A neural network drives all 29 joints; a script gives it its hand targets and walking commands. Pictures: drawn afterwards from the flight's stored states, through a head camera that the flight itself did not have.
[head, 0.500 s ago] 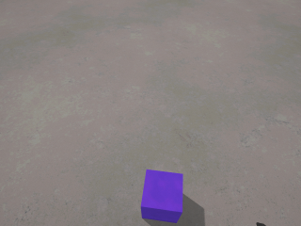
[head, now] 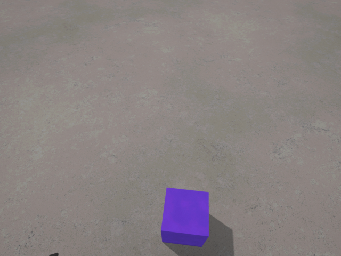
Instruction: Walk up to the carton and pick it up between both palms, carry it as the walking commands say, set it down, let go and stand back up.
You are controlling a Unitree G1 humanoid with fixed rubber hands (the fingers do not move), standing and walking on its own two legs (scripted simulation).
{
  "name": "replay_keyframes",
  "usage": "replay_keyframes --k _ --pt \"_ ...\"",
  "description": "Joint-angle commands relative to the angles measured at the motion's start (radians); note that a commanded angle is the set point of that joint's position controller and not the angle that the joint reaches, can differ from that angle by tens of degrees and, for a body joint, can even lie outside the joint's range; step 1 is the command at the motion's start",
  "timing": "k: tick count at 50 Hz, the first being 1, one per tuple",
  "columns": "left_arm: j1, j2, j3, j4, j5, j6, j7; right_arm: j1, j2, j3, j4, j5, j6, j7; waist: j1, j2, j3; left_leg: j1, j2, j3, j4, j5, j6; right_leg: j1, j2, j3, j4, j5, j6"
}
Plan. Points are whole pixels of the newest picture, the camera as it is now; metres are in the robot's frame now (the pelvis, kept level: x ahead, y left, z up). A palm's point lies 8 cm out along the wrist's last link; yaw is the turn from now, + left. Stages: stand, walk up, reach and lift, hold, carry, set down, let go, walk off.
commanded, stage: walk up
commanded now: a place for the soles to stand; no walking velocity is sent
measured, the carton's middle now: (184, 218) +0.40 -0.06 -0.65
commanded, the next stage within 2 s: reach and lift in 0.60 s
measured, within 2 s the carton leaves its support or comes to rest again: neither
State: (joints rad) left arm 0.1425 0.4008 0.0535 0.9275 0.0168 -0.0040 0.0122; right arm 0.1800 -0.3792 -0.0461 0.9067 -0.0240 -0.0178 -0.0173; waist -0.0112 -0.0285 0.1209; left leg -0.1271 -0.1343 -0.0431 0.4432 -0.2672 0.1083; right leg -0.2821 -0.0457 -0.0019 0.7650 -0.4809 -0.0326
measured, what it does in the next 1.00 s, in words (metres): steps on the spot: right foot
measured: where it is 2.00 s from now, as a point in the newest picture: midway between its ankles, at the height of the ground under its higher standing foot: outside the picture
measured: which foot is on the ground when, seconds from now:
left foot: down 0.00-1.00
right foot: up 0.00-0.08, down 0.10-1.00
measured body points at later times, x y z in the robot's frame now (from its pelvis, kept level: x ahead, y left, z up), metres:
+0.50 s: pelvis +0.01 +0.00 -0.01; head +0.04 +0.00 +0.44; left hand +0.13 +0.31 -0.12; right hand +0.14 -0.32 -0.11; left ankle -0.02 +0.10 -0.74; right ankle +0.05 -0.15 -0.74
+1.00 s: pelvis +0.00 -0.04 -0.04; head +0.14 -0.05 +0.38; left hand +0.24 +0.24 -0.15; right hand +0.20 -0.32 -0.15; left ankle -0.02 +0.10 -0.74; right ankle +0.05 -0.15 -0.74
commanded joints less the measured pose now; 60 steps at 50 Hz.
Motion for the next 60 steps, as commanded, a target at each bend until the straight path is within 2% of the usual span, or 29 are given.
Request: replay_keyframes --k 1,3,4,5,6,7,8,9,10,11,13,14,15,17,21,26,30,31,32,33,35,37,39,41,44,48,49,50,60 --pt "-0.005 0.174 0.033 -0.042 -0.009 -0.016 0.010 -0.037 -0.199 -0.039 -0.096 -0.001 -0.004 -0.011 0.000 0.145 -0.134 0.070 0.325 -0.206 -0.079 0.675 0.046 -0.005 -0.024 0.035 -0.082 0.090 -0.003" --pt "0.023 0.162 0.037 -0.025 -0.007 -0.017 0.015 -0.098 -0.206 -0.038 -0.107 0.004 0.007 -0.007 0.026 0.128 -0.133 -0.060 0.299 -0.180 -0.063 0.534 0.016 0.143 -0.003 0.002 -0.200 0.207 -0.014" --pt "0.017 0.165 0.034 -0.015 -0.004 -0.020 0.017 -0.114 -0.208 -0.035 -0.107 0.013 0.014 -0.005 0.037 0.067 -0.098 -0.143 0.281 -0.176 -0.052 0.440 -0.020 0.212 0.007 -0.002 -0.270 0.308 -0.021" --pt "0.023 0.181 0.037 -0.020 -0.001 -0.026 0.023 -0.113 -0.215 -0.038 -0.113 0.015 0.016 -0.001 0.052 0.060 -0.119 -0.145 0.238 -0.153 0.003 0.469 -0.058 0.255 -0.017 0.024 -0.337 0.423 -0.036" --pt "0.070 0.222 0.052 -0.015 0.003 -0.032 0.030 -0.105 -0.191 -0.035 -0.120 0.022 0.014 0.005 0.075 0.031 -0.161 -0.198 0.187 -0.118 0.115 0.407 -0.100 0.339 -0.128 0.160 -0.362 0.519 -0.087" --pt "0.046 0.273 0.060 -0.020 -0.017 -0.031 0.027 -0.053 -0.173 -0.041 -0.098 0.018 0.025 0.004 0.052 -0.023 -0.200 -0.115 0.113 -0.089 0.218 0.131 -0.143 0.208 -0.315 0.346 -0.389 0.660 -0.216" --pt "-0.002 0.277 0.054 -0.035 -0.016 -0.036 0.024 -0.027 -0.178 -0.054 -0.086 0.013 0.031 0.004 0.024 -0.125 -0.175 -0.113 0.119 -0.097 0.303 -0.202 -0.139 0.152 -0.370 0.391 -0.366 0.773 -0.266" --pt "-0.037 0.255 0.049 -0.055 -0.007 -0.039 0.022 0.009 -0.189 -0.058 -0.070 0.009 0.033 0.008 0.010 -0.108 -0.197 -0.106 0.125 -0.120 0.343 -0.297 -0.124 0.131 -0.364 0.374 -0.348 0.808 -0.273" --pt "-0.042 0.241 0.039 -0.068 0.001 -0.042 0.025 0.001 -0.188 -0.057 -0.059 0.003 0.032 0.008 0.007 -0.084 -0.212 -0.117 0.123 -0.096 0.356 -0.299 -0.102 0.139 -0.337 0.362 -0.340 0.783 -0.260" --pt "-0.080 0.233 0.032 -0.089 0.012 -0.039 0.021 0.035 -0.177 -0.056 -0.048 0.007 0.027 0.012 -0.017 -0.159 -0.196 -0.104 0.145 -0.071 0.265 -0.225 -0.090 0.116 -0.301 0.294 -0.307 0.769 -0.221" --pt "-0.122 0.186 0.017 -0.092 0.005 -0.020 0.007 0.020 -0.185 -0.052 -0.036 -0.008 0.012 0.017 -0.039 -0.065 -0.148 -0.003 0.179 -0.100 -0.039 -0.021 -0.061 -0.019 -0.155 0.169 -0.229 0.552 -0.083" --pt "-0.078 0.151 0.007 -0.091 -0.004 -0.010 0.001 -0.056 -0.243 -0.060 -0.051 -0.006 0.008 0.019 0.015 0.066 -0.120 -0.036 0.254 -0.252 -0.074 0.036 -0.018 -0.048 -0.058 0.106 -0.167 0.389 -0.026" --pt "-0.081 0.171 0.016 -0.078 -0.009 -0.006 0.002 -0.105 -0.251 -0.063 -0.061 0.011 0.008 0.021 0.010 0.066 -0.112 -0.131 0.313 -0.250 -0.045 0.106 0.033 0.037 0.015 0.045 -0.145 0.236 -0.006" --pt "-0.085 0.187 0.031 -0.054 -0.007 -0.005 -0.006 -0.145 -0.238 -0.054 -0.063 0.014 0.011 0.020 0.013 0.062 -0.103 -0.192 0.298 -0.208 -0.033 0.090 0.032 0.109 0.025 0.044 -0.153 0.255 -0.019" --pt "-0.092 0.218 0.029 -0.033 -0.008 -0.024 -0.007 -0.122 -0.218 -0.038 -0.028 0.019 0.013 0.012 0.001 0.057 -0.155 -0.094 0.208 -0.096 0.026 0.115 -0.054 0.099 -0.102 0.161 -0.250 0.502 -0.068" --pt "-0.112 0.207 0.022 -0.014 -0.005 -0.018 -0.007 -0.162 -0.233 -0.045 -0.018 0.013 0.016 0.018 0.009 0.020 -0.157 -0.070 0.243 -0.096 -0.009 0.144 -0.022 0.102 -0.042 0.093 -0.219 0.530 -0.040" --pt "-0.097 0.210 0.022 -0.005 -0.008 -0.018 -0.006 -0.184 -0.220 -0.042 -0.019 0.013 0.017 0.015 0.015 0.068 -0.149 -0.079 0.240 -0.075 -0.005 0.156 -0.032 0.111 -0.055 0.116 -0.225 0.570 -0.042" --pt "-0.217 0.016 0.071 -0.427 -0.001 0.029 -0.032 -0.315 -0.083 -0.115 -0.442 -0.007 0.062 0.062 -0.014 0.147 0.002 -0.475 0.179 0.004 -0.070 -0.147 -0.099 0.108 0.166 -0.073 -0.129 0.292 0.066" --pt "-0.217 0.019 0.101 -0.335 0.043 0.105 -0.031 -0.264 -0.148 -0.162 -0.364 -0.029 0.144 0.087 -0.015 0.210 0.051 -0.569 0.204 -0.002 -0.122 -0.284 -0.093 0.221 0.160 -0.094 -0.108 0.275 0.077" --pt "-0.171 0.037 0.110 -0.371 0.067 0.131 -0.035 -0.193 -0.156 -0.203 -0.385 -0.057 0.176 0.098 0.002 0.178 -0.002 -0.622 0.198 -0.017 -0.118 -0.294 -0.086 0.276 0.134 -0.106 -0.116 0.315 0.093" --pt "-0.137 0.086 0.135 -0.361 0.081 0.155 -0.032 -0.128 -0.180 -0.254 -0.386 -0.075 0.201 0.099 -0.025 0.160 -0.083 -0.617 0.214 -0.037 -0.070 -0.319 -0.081 0.249 0.138 -0.090 -0.084 0.314 0.085" --pt "-0.111 0.088 0.166 -0.368 0.070 0.158 -0.036 -0.089 -0.132 -0.228 -0.424 -0.066 0.203 0.079 -0.003 0.102 -0.153 -0.553 0.181 -0.024 0.011 -0.222 -0.070 0.252 0.109 -0.039 -0.075 0.341 0.076" --pt "-0.138 0.087 0.155 -0.345 0.051 0.156 -0.060 -0.126 -0.118 -0.199 -0.456 -0.039 0.201 0.057 -0.012 -0.017 -0.177 -0.518 0.147 -0.007 0.096 -0.164 -0.065 0.216 0.095 -0.011 -0.061 0.366 0.082" --pt "-0.205 0.128 0.177 -0.360 0.065 0.152 -0.079 -0.142 -0.092 -0.187 -0.480 -0.024 0.190 0.034 -0.017 -0.066 -0.258 -0.479 0.106 0.029 0.210 -0.031 -0.082 0.178 0.064 0.017 -0.043 0.469 0.075" --pt "-0.237 0.109 0.173 -0.368 0.047 0.134 -0.091 -0.168 -0.021 -0.114 -0.472 0.018 0.172 0.015 0.029 -0.039 -0.371 -0.535 0.087 0.058 0.281 0.067 -0.095 0.216 0.048 0.063 0.014 0.624 0.077" --pt "-0.273 0.119 0.168 -0.338 0.054 0.125 -0.096 -0.192 -0.021 -0.142 -0.454 0.021 0.166 -0.017 0.005 -0.013 -0.446 -0.626 0.087 0.065 0.334 0.079 -0.099 0.190 0.045 0.063 0.074 0.707 0.081" --pt "-0.312 0.106 0.168 -0.371 0.031 0.119 -0.099 -0.213 0.012 -0.115 -0.481 0.032 0.160 -0.026 0.031 0.007 -0.518 -0.650 0.076 0.077 0.363 0.133 -0.114 0.217 0.043 0.090 0.081 0.793 0.074" --pt "-0.304 0.107 0.173 -0.354 0.036 0.119 -0.096 -0.222 -0.015 -0.159 -0.485 0.008 0.161 -0.029 0.001 -0.029 -0.559 -0.651 0.075 0.065 0.365 0.127 -0.107 0.214 0.049 0.080 0.097 0.798 0.079" --pt "-0.636 0.038 0.151 -0.386 0.022 0.170 -0.063 -0.563 -0.011 -0.186 -0.432 0.007 0.210 -0.013 -0.025 0.065 -0.612 -0.745 0.079 0.057 0.412 -0.010 -0.125 -0.085 0.058 0.040 0.120 0.518 0.070"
